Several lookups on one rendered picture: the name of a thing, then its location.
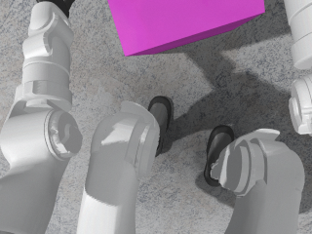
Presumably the robot left upper arm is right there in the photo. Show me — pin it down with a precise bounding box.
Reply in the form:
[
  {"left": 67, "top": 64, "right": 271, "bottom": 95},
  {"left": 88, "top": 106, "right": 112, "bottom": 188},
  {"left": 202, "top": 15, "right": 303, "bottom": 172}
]
[{"left": 0, "top": 108, "right": 83, "bottom": 234}]

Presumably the left robot forearm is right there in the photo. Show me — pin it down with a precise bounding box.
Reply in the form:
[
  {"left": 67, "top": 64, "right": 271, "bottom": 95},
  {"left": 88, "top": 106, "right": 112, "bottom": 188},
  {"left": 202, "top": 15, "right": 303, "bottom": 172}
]
[{"left": 0, "top": 1, "right": 74, "bottom": 155}]

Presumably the robot left shin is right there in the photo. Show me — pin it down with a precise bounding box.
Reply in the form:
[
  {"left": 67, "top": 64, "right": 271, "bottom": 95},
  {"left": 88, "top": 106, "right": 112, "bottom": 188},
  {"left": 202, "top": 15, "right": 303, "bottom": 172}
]
[{"left": 90, "top": 100, "right": 160, "bottom": 155}]

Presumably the robot left foot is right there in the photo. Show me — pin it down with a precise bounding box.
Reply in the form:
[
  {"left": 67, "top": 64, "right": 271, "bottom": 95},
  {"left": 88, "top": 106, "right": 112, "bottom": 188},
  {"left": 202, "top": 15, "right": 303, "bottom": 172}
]
[{"left": 147, "top": 96, "right": 172, "bottom": 158}]

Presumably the robot right upper arm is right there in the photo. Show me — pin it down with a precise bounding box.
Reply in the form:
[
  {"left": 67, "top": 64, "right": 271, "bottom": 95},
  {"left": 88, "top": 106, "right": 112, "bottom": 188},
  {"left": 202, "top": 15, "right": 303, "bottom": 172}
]
[{"left": 289, "top": 73, "right": 312, "bottom": 137}]

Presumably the carton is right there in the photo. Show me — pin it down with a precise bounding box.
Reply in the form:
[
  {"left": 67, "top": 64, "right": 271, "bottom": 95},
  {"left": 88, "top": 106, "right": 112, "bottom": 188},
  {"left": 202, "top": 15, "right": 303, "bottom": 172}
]
[{"left": 107, "top": 0, "right": 265, "bottom": 57}]

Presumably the right robot forearm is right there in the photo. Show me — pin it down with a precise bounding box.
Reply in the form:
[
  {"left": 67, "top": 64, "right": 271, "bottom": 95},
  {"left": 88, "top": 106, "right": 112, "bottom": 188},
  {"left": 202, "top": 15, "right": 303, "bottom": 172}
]
[{"left": 284, "top": 0, "right": 312, "bottom": 72}]

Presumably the left robot hand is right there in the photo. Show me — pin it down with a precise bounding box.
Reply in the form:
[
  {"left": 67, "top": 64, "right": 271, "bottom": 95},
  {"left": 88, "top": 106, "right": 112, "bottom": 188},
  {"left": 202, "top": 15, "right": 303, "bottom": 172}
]
[{"left": 36, "top": 0, "right": 75, "bottom": 19}]

